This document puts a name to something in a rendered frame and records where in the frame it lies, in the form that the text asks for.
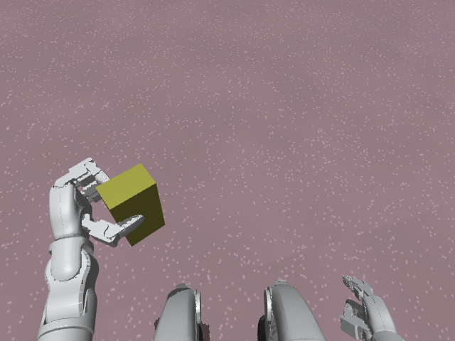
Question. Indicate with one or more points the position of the left robot arm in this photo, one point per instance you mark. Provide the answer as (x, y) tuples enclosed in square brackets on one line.
[(71, 306)]

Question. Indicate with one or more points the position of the left robot hand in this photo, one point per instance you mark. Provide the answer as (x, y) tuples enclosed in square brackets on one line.
[(70, 210)]

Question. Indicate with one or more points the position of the right robot hand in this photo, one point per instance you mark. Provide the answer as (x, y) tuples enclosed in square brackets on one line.
[(361, 322)]

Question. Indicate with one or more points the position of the carton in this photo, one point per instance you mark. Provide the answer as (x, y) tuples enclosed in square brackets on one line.
[(134, 192)]

